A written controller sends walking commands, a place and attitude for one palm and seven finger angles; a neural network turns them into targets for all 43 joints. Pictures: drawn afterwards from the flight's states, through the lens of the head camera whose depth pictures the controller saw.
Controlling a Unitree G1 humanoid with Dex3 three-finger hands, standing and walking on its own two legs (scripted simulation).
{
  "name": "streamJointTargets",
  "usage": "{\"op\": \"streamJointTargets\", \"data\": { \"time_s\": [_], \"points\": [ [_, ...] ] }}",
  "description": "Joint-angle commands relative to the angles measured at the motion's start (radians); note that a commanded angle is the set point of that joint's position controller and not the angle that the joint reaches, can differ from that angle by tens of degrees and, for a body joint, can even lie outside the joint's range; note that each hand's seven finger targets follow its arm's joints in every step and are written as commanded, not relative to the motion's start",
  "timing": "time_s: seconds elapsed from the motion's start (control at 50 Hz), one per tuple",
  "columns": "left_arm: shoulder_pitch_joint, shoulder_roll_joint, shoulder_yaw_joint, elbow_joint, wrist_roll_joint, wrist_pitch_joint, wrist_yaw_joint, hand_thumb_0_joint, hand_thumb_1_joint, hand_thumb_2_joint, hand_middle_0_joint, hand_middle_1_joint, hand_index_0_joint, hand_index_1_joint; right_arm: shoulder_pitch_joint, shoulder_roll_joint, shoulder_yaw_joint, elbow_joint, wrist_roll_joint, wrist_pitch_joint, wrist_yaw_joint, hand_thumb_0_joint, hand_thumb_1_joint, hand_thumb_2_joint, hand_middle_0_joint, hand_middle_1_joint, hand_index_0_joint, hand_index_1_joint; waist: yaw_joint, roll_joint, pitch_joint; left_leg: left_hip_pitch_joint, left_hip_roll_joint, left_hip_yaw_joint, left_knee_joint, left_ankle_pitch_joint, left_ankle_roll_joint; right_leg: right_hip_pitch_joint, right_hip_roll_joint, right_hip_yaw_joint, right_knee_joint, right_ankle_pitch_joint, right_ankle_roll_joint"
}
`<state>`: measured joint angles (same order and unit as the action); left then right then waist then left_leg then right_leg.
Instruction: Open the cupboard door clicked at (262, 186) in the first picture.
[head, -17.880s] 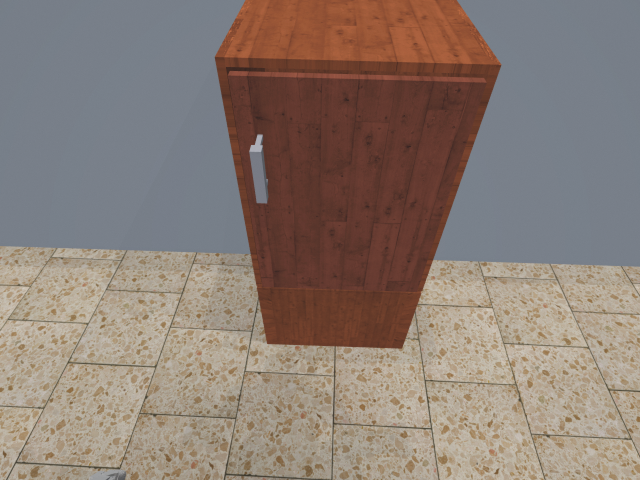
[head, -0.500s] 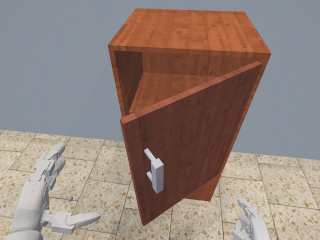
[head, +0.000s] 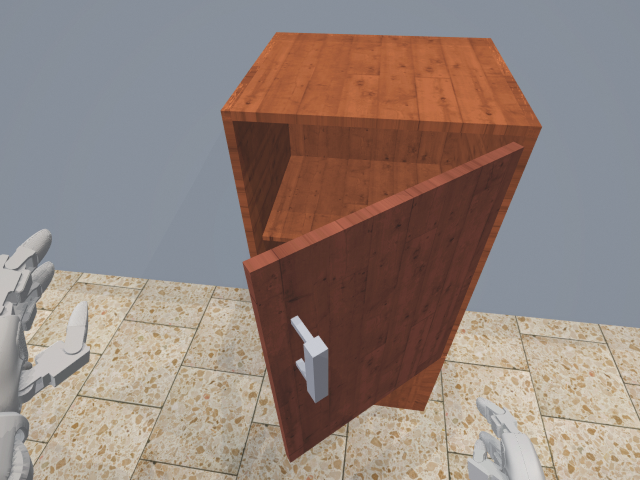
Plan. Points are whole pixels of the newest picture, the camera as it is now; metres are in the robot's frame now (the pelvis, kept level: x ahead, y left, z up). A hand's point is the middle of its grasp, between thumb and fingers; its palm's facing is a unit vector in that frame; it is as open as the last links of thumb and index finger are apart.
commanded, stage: draw the hand back to the body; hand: left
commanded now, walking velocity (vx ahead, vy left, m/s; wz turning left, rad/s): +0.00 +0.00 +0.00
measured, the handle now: (308, 359) +0.27 +0.06 +0.02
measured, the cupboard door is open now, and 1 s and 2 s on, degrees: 41 41 41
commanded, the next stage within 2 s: step back with the hand held close in 0.34 s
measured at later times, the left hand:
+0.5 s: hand (90, 350) +0.18 +0.25 +0.16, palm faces +0.45 -0.81 -0.38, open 7.4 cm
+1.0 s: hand (39, 392) +0.14 +0.27 +0.16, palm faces +0.38 -0.78 -0.50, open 7.4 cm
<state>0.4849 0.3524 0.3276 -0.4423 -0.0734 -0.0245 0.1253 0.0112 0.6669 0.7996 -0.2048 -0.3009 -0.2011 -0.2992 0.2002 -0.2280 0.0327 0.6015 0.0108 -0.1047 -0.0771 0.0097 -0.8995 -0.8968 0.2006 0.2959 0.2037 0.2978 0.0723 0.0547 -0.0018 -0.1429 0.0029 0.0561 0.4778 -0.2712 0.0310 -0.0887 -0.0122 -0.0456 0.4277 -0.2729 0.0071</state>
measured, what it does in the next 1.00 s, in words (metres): shifts its weight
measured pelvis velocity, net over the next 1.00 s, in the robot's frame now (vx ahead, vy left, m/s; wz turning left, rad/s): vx -0.07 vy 0.01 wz -0.04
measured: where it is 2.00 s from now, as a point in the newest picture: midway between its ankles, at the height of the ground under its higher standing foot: outside the picture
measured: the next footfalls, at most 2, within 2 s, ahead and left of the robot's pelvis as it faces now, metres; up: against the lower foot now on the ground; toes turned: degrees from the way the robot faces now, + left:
right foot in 1.38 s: -0.15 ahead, -0.10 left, +0.00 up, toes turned +2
left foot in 1.58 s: -0.09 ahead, +0.12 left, +0.00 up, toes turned -1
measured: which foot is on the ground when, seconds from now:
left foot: down 0.00-1.00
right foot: down 0.00-1.00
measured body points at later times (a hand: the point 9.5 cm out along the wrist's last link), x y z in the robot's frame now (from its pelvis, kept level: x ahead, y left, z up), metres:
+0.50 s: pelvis -0.01 -0.02 +0.00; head -0.03 -0.04 +0.45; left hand +0.15 +0.29 +0.18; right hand +0.18 -0.24 -0.08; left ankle +0.00 +0.09 -0.74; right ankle -0.02 -0.12 -0.74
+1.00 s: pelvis -0.07 +0.01 -0.01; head -0.06 +0.01 +0.44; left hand +0.11 +0.31 +0.18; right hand +0.10 -0.24 -0.08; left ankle +0.00 +0.09 -0.74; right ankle -0.02 -0.12 -0.74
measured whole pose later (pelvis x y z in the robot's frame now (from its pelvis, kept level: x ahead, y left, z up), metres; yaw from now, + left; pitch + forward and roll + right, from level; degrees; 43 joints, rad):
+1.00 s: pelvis -0.07 +0.01 -0.01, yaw -2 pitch -2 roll -1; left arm 0.56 0.42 0.43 -0.51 -0.04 -0.16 0.14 0.02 0.89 0.90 -0.22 -0.30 -0.21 -0.30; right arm 0.20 -0.23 -0.02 0.53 0.02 -0.03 -0.08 0.01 -0.90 -0.90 0.20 0.30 0.20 0.30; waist 0.00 0.01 0.05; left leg -0.33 0.01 0.10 0.55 -0.20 0.06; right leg -0.31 -0.01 -0.01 0.53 -0.20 0.02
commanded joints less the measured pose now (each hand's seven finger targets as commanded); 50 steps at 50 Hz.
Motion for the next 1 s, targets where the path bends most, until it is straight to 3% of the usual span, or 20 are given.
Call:
{"op": "streamJointTargets", "data": {
  "time_s": [0.0, 0.08, 0.2, 0.34, 0.42, 0.44, 0.46, 0.48, 0.54, 0.6, 0.68, 0.76, 0.78, 0.8, 0.84, 0.92, 0.98],
  "points": [
    [-0.068, 0.138, 0.091, -0.168, 0.004, -0.071, 0.006, 0.000, 0.900, 0.900, -0.200, -0.300, -0.200, -0.300, -0.128, -0.112, -0.045, -0.154, -0.003, -0.048, -0.002, 0.000, -0.900, -0.900, 0.200, 0.300, 0.200, 0.300, -0.002, 0.004, -0.043, 0.047, 0.036, -0.055, -0.098, 0.294, -0.016, -0.016, 0.017, 0.009, -0.064, 0.235, -0.028],
    [-0.077, 0.154, 0.100, -0.162, -0.001, -0.074, 0.002, 0.000, 0.900, 0.900, -0.200, -0.300, -0.200, -0.300, -0.138, -0.112, -0.050, -0.157, -0.003, -0.037, -0.002, 0.000, -0.900, -0.900, 0.200, 0.300, 0.200, 0.300, -0.002, -0.043, -0.034, 0.048, 0.029, -0.040, -0.103, 0.222, -0.005, -0.023, 0.018, 0.019, -0.086, 0.207, -0.022],
    [-0.111, 0.197, 0.131, -0.215, 0.007, -0.090, 0.010, 0.000, 0.900, 0.900, -0.200, -0.300, -0.200, -0.300, -0.147, -0.107, -0.049, -0.144, -0.005, -0.052, -0.009, 0.000, -0.900, -0.900, 0.200, 0.300, 0.200, 0.300, 0.004, 0.047, -0.062, 0.069, 0.023, -0.038, -0.099, 0.234, -0.009, -0.003, 0.014, 0.028, -0.093, 0.225, -0.029],
    [-0.081, 0.158, 0.108, -0.160, -0.002, -0.091, 0.003, 0.000, 0.900, 0.900, -0.200, -0.300, -0.200, -0.300, -0.146, -0.102, -0.052, -0.137, -0.004, -0.055, -0.008, 0.000, -0.900, -0.900, 0.200, 0.300, 0.200, 0.300, -0.003, -0.022, -0.021, 0.070, 0.024, -0.026, -0.104, 0.209, -0.004, -0.026, 0.014, 0.031, -0.112, 0.209, -0.020],
    [-0.096, 0.163, 0.110, -0.159, 0.000, -0.096, 0.002, 0.000, 0.900, 0.900, -0.200, -0.300, -0.200, -0.300, -0.149, -0.104, -0.053, -0.134, -0.005, -0.056, -0.007, 0.000, -0.900, -0.900, 0.200, 0.300, 0.200, 0.300, -0.002, -0.022, -0.024, 0.072, 0.022, -0.028, -0.106, 0.205, -0.002, -0.021, 0.014, 0.034, -0.117, 0.207, -0.020],
    [-0.170, 0.188, 0.120, -0.185, 0.001, -0.101, 0.006, 0.000, 0.900, 0.900, -0.200, -0.300, -0.200, -0.300, -0.156, -0.106, -0.053, -0.131, -0.002, -0.057, -0.008, 0.000, -0.900, -0.900, 0.200, 0.300, 0.200, 0.300, -0.007, -0.009, -0.033, 0.076, 0.020, -0.027, -0.105, 0.192, -0.002, -0.025, 0.013, 0.039, -0.123, 0.192, -0.020],
    [-0.259, 0.303, 0.240, -0.221, 0.009, -0.142, 0.010, 0.000, 0.900, 0.900, -0.200, -0.300, -0.200, -0.300, -0.140, -0.119, -0.050, -0.167, 0.005, -0.039, -0.008, 0.000, -0.900, -0.900, 0.200, 0.300, 0.200, 0.300, -0.047, -0.038, 0.033, 0.024, 0.037, -0.031, -0.070, 0.119, 0.013, -0.131, -0.035, 0.147, -0.173, 0.253, -0.018],
    [-0.145, 0.233, 0.192, -0.124, 0.009, -0.146, 0.000, 0.000, 0.900, 0.900, -0.200, -0.300, -0.200, -0.300, -0.136, -0.108, -0.053, -0.145, -0.002, -0.022, -0.010, 0.000, -0.900, -0.900, 0.200, 0.300, 0.200, 0.300, -0.053, -0.095, 0.013, 0.031, 0.033, -0.041, -0.048, 0.117, 0.014, -0.128, -0.055, 0.147, -0.173, 0.281, -0.019],
    [-0.052, 0.182, 0.139, -0.118, 0.017, -0.155, -0.010, 0.000, 0.900, 0.900, -0.200, -0.300, -0.200, -0.300, -0.142, -0.116, -0.063, -0.161, -0.006, 0.009, -0.006, 0.000, -0.900, -0.900, 0.200, 0.300, 0.200, 0.300, -0.055, -0.044, -0.040, 0.038, 0.041, -0.028, -0.053, 0.185, 0.007, -0.113, -0.062, 0.133, -0.134, 0.366, -0.012],
    [-0.011, 0.197, 0.148, -0.147, 0.019, -0.157, -0.002, 0.000, 0.900, 0.900, -0.200, -0.300, -0.200, -0.300, -0.143, -0.122, -0.073, -0.177, -0.006, 0.030, -0.010, 0.000, -0.900, -0.900, 0.200, 0.300, 0.200, 0.300, -0.055, -0.016, -0.081, 0.026, 0.057, -0.029, -0.069, 0.246, 0.004, -0.089, -0.057, 0.109, -0.092, 0.389, -0.007],
    [0.032, 0.240, 0.197, -0.207, 0.018, -0.161, 0.013, 0.000, 0.900, 0.900, -0.200, -0.300, -0.200, -0.300, -0.136, -0.115, -0.081, -0.208, 0.002, 0.053, -0.011, 0.000, -0.900, -0.900, 0.200, 0.300, 0.200, 0.300, -0.056, -0.068, -0.143, 0.001, 0.072, -0.030, -0.058, 0.312, 0.004, -0.055, -0.049, 0.109, -0.038, 0.463, -0.002],
    [0.071, 0.260, 0.229, -0.252, 0.018, -0.171, 0.026, 0.000, 0.900, 0.900, -0.200, -0.300, -0.200, -0.300, -0.135, -0.112, -0.085, -0.226, 0.004, 0.059, -0.015, 0.000, -0.900, -0.900, 0.200, 0.300, 0.200, 0.300, -0.053, -0.009, -0.159, -0.063, 0.089, -0.053, -0.075, 0.315, 0.009, -0.027, -0.034, 0.101, 0.024, 0.438, -0.001],
    [0.075, 0.254, 0.224, -0.261, 0.018, -0.173, 0.027, 0.000, 0.900, 0.900, -0.200, -0.300, -0.200, -0.300, -0.130, -0.116, -0.087, -0.230, 0.005, 0.058, -0.014, 0.000, -0.900, -0.900, 0.200, 0.300, 0.200, 0.300, -0.054, 0.001, -0.152, -0.082, 0.092, -0.057, -0.078, 0.290, 0.010, -0.030, -0.028, 0.106, 0.033, 0.415, 0.000],
    [0.074, 0.260, 0.230, -0.273, 0.022, -0.177, 0.031, 0.000, 0.900, 0.900, -0.200, -0.300, -0.200, -0.300, -0.133, -0.122, -0.089, -0.228, 0.001, 0.057, -0.015, 0.000, -0.900, -0.900, 0.200, 0.300, 0.200, 0.300, -0.052, 0.055, -0.152, -0.121, 0.099, -0.070, -0.097, 0.260, 0.015, -0.006, -0.024, 0.097, 0.052, 0.386, 0.001],
    [0.080, 0.246, 0.229, -0.273, 0.025, -0.184, 0.035, 0.000, 0.900, 0.900, -0.200, -0.300, -0.200, -0.300, -0.123, -0.122, -0.088, -0.235, 0.004, 0.047, -0.013, 0.000, -0.900, -0.900, 0.200, 0.300, 0.200, 0.300, -0.053, 0.059, -0.128, -0.197, 0.117, -0.086, -0.125, 0.155, 0.024, 0.005, -0.007, 0.092, 0.088, 0.311, 0.006],
    [0.063, 0.226, 0.223, -0.251, 0.035, -0.199, 0.040, 0.000, 0.900, 0.900, -0.200, -0.300, -0.200, -0.300, -0.108, -0.127, -0.091, -0.231, 0.005, 0.026, -0.014, 0.000, -0.900, -0.900, 0.200, 0.300, 0.200, 0.300, -0.065, 0.035, -0.060, -0.378, 0.136, -0.116, -0.166, -0.159, 0.047, 0.027, -0.004, 0.111, 0.125, 0.202, 0.007],
    [0.042, 0.216, 0.221, -0.239, 0.045, -0.213, 0.043, 0.000, 0.900, 0.900, -0.200, -0.300, -0.200, -0.300, -0.092, -0.131, -0.095, -0.225, 0.004, 0.008, -0.013, 0.000, -0.900, -0.900, 0.200, 0.300, 0.200, 0.300, -0.073, -0.005, -0.024, -0.451, 0.129, -0.130, -0.143, -0.314, 0.054, -0.014, -0.012, 0.142, 0.104, 0.071, 0.002]
  ]
}}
